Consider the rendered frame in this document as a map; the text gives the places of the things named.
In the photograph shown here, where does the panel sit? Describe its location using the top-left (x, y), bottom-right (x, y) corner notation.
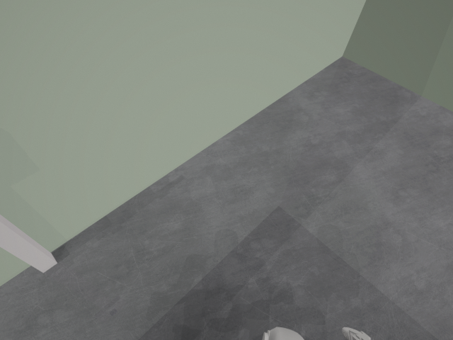
top-left (0, 215), bottom-right (57, 273)

